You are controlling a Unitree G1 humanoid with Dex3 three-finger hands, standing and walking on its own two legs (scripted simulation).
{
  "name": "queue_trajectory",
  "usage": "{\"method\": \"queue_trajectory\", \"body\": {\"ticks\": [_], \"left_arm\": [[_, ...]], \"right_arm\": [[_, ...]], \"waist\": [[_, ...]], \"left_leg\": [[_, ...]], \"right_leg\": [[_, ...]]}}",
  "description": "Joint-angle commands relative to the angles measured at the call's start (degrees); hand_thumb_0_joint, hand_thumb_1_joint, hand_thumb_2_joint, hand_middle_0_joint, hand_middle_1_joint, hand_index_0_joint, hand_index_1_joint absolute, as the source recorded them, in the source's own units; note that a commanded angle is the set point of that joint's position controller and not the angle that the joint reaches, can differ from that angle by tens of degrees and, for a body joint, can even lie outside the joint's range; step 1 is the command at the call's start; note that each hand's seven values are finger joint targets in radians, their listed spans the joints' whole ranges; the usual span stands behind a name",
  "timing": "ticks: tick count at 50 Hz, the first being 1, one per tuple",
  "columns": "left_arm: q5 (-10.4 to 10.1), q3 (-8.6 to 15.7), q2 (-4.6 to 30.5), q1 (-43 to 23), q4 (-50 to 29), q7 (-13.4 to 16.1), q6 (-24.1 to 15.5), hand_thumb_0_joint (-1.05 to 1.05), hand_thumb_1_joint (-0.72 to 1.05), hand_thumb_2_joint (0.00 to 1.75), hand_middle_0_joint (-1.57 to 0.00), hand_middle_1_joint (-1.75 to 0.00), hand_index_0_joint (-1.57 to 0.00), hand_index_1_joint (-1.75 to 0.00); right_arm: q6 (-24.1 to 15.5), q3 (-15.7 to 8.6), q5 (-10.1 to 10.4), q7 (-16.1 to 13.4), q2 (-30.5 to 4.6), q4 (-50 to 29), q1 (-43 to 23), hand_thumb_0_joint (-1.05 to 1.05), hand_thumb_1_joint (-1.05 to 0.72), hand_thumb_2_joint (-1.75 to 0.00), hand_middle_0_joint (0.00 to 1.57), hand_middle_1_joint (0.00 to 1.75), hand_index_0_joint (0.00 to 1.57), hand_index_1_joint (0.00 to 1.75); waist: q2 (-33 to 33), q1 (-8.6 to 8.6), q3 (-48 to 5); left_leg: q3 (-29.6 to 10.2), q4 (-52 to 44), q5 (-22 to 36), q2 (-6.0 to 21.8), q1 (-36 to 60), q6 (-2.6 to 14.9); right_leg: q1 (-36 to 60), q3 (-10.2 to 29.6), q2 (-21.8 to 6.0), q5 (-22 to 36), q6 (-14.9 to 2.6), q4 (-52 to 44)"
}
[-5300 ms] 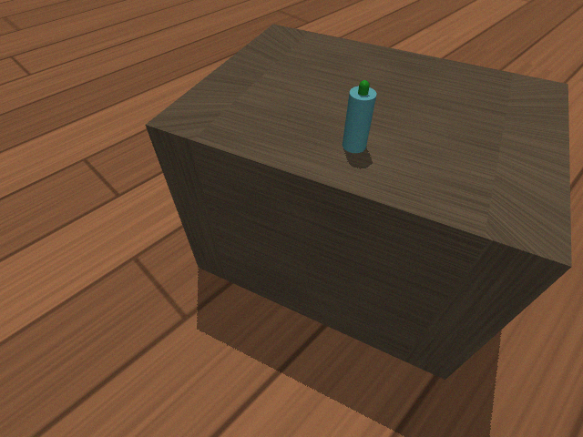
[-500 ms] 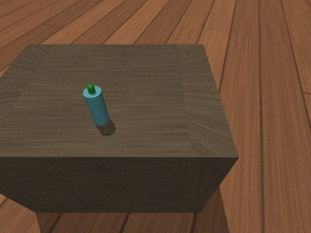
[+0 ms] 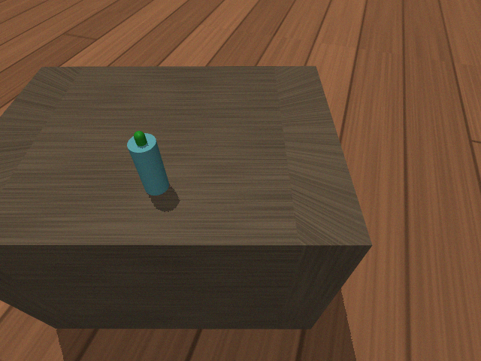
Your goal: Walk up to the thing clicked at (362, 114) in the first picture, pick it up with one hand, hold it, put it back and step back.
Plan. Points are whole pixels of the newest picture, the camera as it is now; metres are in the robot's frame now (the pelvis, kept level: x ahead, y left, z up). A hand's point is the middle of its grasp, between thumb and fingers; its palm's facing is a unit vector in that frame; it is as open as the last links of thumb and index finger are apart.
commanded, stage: stand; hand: left
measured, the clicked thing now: (148, 161) +0.51 +0.22 +0.00
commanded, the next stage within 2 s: rise first in 0.80 s
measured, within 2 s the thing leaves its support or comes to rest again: neither
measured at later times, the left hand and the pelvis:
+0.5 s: hand out of the picture +0.07 +0.25 -0.16, palm faces -0.04 -0.94 -0.35, open 7.4 cm; pelvis +0.00 +0.00 +0.00, yaw +0 degrees
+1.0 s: hand out of the picture +0.10 +0.24 -0.15, palm faces +0.04 -0.94 -0.33, open 8.0 cm; pelvis -0.01 +0.00 +0.00, yaw +0 degrees
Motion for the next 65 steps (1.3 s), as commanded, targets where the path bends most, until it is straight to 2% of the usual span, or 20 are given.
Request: {"method": "queue_trajectory", "body": {"ticks": [1, 15, 25, 40, 44, 45, 46, 47, 48, 49, 50, 52, 53, 54, 55, 57, 61, 63, 64, 65], "left_arm": [[-0.17, 2.58, 12.58, -1.50, -3.04, 0.90, -1.26, 0.00, 0.90, 0.90, -0.20, -0.30, -0.20, -0.30], [-0.13, 2.85, 12.75, -1.83, -3.33, 0.83, -0.97, 0.00, 0.90, 0.90, -0.20, -0.30, -0.20, -0.30], [-0.01, 2.82, 12.59, -1.64, -3.36, 0.81, -1.24, 0.00, 0.90, 0.90, -0.20, -0.30, -0.20, -0.30], [-0.21, 2.89, 12.74, -1.28, -2.99, 0.80, -1.06, 0.00, 0.90, 0.90, -0.20, -0.30, -0.20, -0.30], [-0.14, 2.93, 12.75, -1.47, -3.27, 0.82, -1.04, 0.00, 0.90, 0.90, -0.20, -0.30, -0.20, -0.30], [-0.10, 2.93, 12.68, -1.44, -3.29, 0.84, -1.08, 0.00, 0.82, 0.82, -0.12, -0.22, -0.12, -0.22], [-4.37, 0.61, -0.30, -21.55, -23.40, 1.14, -5.61, 0.00, 0.74, 0.74, -0.05, -0.14, -0.04, -0.14], [-6.36, 2.48, 5.91, -20.39, -26.39, 2.83, -7.82, 0.00, 0.66, 0.66, -0.07, -0.08, -0.06, -0.10], [-6.16, 4.23, 9.47, -14.46, -19.99, 3.92, -7.50, 0.00, 0.58, 0.58, -0.07, -0.08, -0.05, -0.10], [-6.20, 8.19, 13.17, -9.00, -16.21, 4.29, -6.71, 0.00, 0.50, 0.50, -0.07, -0.08, -0.06, -0.09], [-6.00, 10.35, 12.50, -5.30, -16.26, 4.64, -6.03, 0.00, 0.42, 0.42, -0.07, -0.08, -0.06, -0.09], [-5.40, 9.09, 10.97, -9.35, -21.79, 5.47, -7.19, 0.00, 0.26, 0.27, -0.07, -0.08, -0.07, -0.08], [-4.83, 10.98, 11.79, -5.78, -21.86, 5.78, -6.97, 0.00, 0.23, 0.26, -0.06, -0.08, -0.07, -0.07], [-3.80, 12.94, 12.08, -2.20, -19.69, 5.74, -6.37, 0.00, 0.19, 0.23, -0.06, -0.07, -0.07, -0.06], [-2.72, 14.48, 10.85, 1.85, -20.14, 5.19, -5.94, 0.00, 0.13, 0.19, -0.06, -0.08, -0.08, -0.05], [-2.82, 13.01, 7.71, 2.84, -25.91, 4.84, -5.67, 0.00, 0.03, 0.13, -0.05, -0.07, -0.08, -0.03], [-3.39, 12.57, 5.70, 3.88, -34.32, 4.36, -5.25, 0.00, -0.18, 0.08, -0.04, -0.05, -0.07, -0.03], [-3.40, 11.97, 5.28, 2.20, -40.01, 4.30, -5.42, 0.00, -0.28, 0.06, -0.04, -0.05, -0.06, -0.04], [-3.25, 12.35, 5.75, 1.37, -41.84, 4.53, -5.58, 0.00, -0.32, 0.07, -0.04, -0.05, -0.05, -0.04], [-3.23, 13.03, 6.75, -0.37, -44.80, 4.81, -5.88, 0.00, -0.36, 0.06, -0.04, -0.05, -0.04, -0.05]], "right_arm": [[-1.27, -2.58, 0.14, -0.93, -12.21, -3.43, -1.36, 0.00, -0.90, -0.90, 0.20, 0.30, 0.20, 0.30], [-1.13, -2.67, -0.06, -0.96, -12.16, -3.76, -1.75, 0.00, -0.90, -0.90, 0.20, 0.30, 0.20, 0.30], [-1.23, -2.80, 0.00, -0.82, -12.12, -3.97, -1.80, 0.00, -0.90, -0.90, 0.20, 0.30, 0.20, 0.30], [-1.07, -2.58, 0.03, -0.83, -11.91, -3.72, -0.80, 0.00, -0.90, -0.90, 0.20, 0.30, 0.20, 0.30], [-1.16, -2.60, -0.01, -0.88, -12.11, -3.96, -1.22, 0.00, -0.90, -0.90, 0.20, 0.30, 0.20, 0.30], [-1.15, -2.62, -0.02, -0.92, -12.25, -3.92, -1.08, 0.00, -0.82, -0.82, 0.12, 0.22, 0.12, 0.22], [-8.29, -0.01, 5.88, -1.76, -0.61, -24.03, -21.18, 0.00, -0.74, -0.74, 0.05, 0.14, 0.05, 0.14], [-9.47, -0.15, 6.42, -2.69, -2.74, -26.18, -19.57, 0.00, -0.66, -0.66, 0.05, 0.06, 0.05, 0.06], [-9.01, -3.83, 6.17, -3.98, -9.58, -20.53, -14.22, 0.00, -0.58, -0.58, 0.05, 0.05, 0.05, 0.05], [-8.08, -5.79, 6.04, -4.33, -10.48, -16.43, -10.96, 0.00, -0.50, -0.50, 0.05, 0.05, 0.05, 0.05], [-7.96, -7.39, 5.88, -4.80, -10.43, -16.04, -11.02, 0.00, -0.42, -0.42, 0.05, 0.05, 0.05, 0.05], [-8.83, -7.53, 5.10, -5.62, -8.68, -17.26, -9.97, 0.00, -0.26, -0.26, 0.05, 0.05, 0.05, 0.05], [-8.64, -8.36, 4.55, -5.80, -8.52, -16.50, -7.61, 0.00, -0.22, -0.23, 0.05, 0.05, 0.05, 0.05], [-7.99, -9.92, 3.64, -5.66, -8.70, -15.42, -3.64, 0.00, -0.17, -0.21, 0.05, 0.05, 0.05, 0.05], [-7.37, -11.43, 2.84, -5.14, -7.00, -14.99, 0.05, 0.00, -0.12, -0.20, 0.05, 0.05, 0.05, 0.05], [-7.02, -10.24, 2.90, -4.84, -5.24, -19.21, 1.93, 0.00, 0.01, -0.16, 0.05, 0.05, 0.05, 0.05], [-6.11, -7.56, 3.46, -4.35, -0.92, -25.21, 1.58, 0.00, 0.21, -0.10, 0.05, 0.05, 0.05, 0.05], [-6.39, -7.98, 3.34, -4.46, -2.04, -29.59, -0.30, 0.00, 0.29, -0.08, 0.05, 0.05, 0.05, 0.05], [-6.58, -7.11, 3.23, -4.61, -1.17, -30.64, -0.73, 0.00, 0.35, -0.07, 0.05, 0.05, 0.05, 0.05], [-6.95, -7.88, 3.07, -4.88, -2.68, -33.77, -2.62, 0.00, 0.38, -0.06, 0.05, 0.05, 0.05, 0.05]], "waist": [[-0.91, -0.12, -5.58], [0.24, 0.02, -3.63], [-0.46, -0.04, -5.60], [-0.50, -0.17, -3.69], [-0.16, -0.04, -3.82], [-0.08, -0.03, -4.21], [1.65, -1.95, -5.47], [-2.09, 0.84, -7.55], [-0.61, -1.63, -4.08], [0.73, 0.69, -2.49], [-0.26, 1.23, -5.95], [1.04, 0.66, -13.31], [1.83, 0.70, -14.65], [1.07, 0.57, -12.37], [1.93, 1.14, -13.22], [1.31, 0.83, -15.87], [0.86, 1.49, -11.89], [1.29, 1.05, -10.49], [1.29, 1.33, -9.91], [0.56, 0.91, -10.68]], "left_leg": [[-3.29, -2.03, 10.84, 4.98, 0.89, 2.92], [-3.06, -3.50, 4.58, 4.76, -0.44, 2.90], [-3.15, -2.75, 7.27, 4.90, 1.13, 3.16], [-3.21, -3.11, 4.74, 4.72, 0.37, 2.97], [-3.22, -2.95, 5.70, 4.73, 0.12, 2.93], [-3.20, -2.72, 5.77, 4.89, 0.48, 3.02], [3.13, 3.11, 0.56, -3.25, -8.01, 2.32], [2.48, 0.61, -2.36, -2.64, -5.14, 2.52], [2.80, -0.52, -5.21, -2.71, -4.87, 2.43], [3.14, 0.82, -4.35, -2.62, -7.52, 2.01], [3.16, 2.19, -0.48, -2.62, -7.03, 1.83], [3.11, 3.88, 5.53, -2.55, -4.77, 1.98], [2.83, 4.32, 7.21, -2.64, -4.60, 2.10], [2.56, 4.26, 7.46, -2.63, -6.01, 2.34], [2.74, 4.47, 8.92, -2.80, -5.93, 2.28], [2.93, 4.12, 12.74, -2.90, -3.21, 2.04], [3.23, 3.17, 11.07, -2.87, -4.71, 1.80], [3.27, 2.52, 8.84, -2.86, -4.81, 1.89], [3.27, 2.24, 8.29, -2.74, -4.78, 1.97], [3.06, 2.20, 8.12, -2.53, -4.38, 2.01]], "right_leg": [[2.30, 2.86, -5.51, 12.30, -2.77, -2.14], [0.67, 3.28, -5.15, 5.64, -2.77, -3.42], [1.13, 3.07, -5.12, 8.07, -2.95, -2.88], [0.22, 3.53, -4.94, 5.01, -3.07, -3.28], [0.43, 3.60, -5.05, 6.70, -3.04, -3.16], [0.43, 3.74, -5.19, 6.91, -3.00, -3.28], [-4.92, -2.61, 1.07, 0.35, -1.76, 0.62], [-0.04, -2.82, 0.97, -3.18, -1.73, -1.08], [-2.57, -2.79, 1.41, -5.44, -2.11, -1.47], [-2.33, -3.23, 1.58, -4.92, -2.14, -0.66], [-1.49, -3.37, 1.74, -1.41, -2.08, 0.45], [-0.13, -2.99, 1.47, 5.69, -1.84, 2.69], [-0.02, -3.06, 1.65, 7.39, -1.81, 2.81], [-1.47, -3.23, 1.90, 7.59, -2.06, 2.81], [-0.99, -3.32, 1.80, 8.79, -2.21, 3.04], [0.90, -3.73, 2.05, 12.11, -1.86, 2.95], [-1.08, -4.33, 1.87, 9.37, -1.69, 1.75], [-2.09, -4.26, 1.68, 7.26, -1.75, 1.35], [-2.02, -4.16, 1.58, 6.70, -1.79, 1.24], [-1.42, -4.20, 1.70, 6.50, -1.73, 1.15]]}}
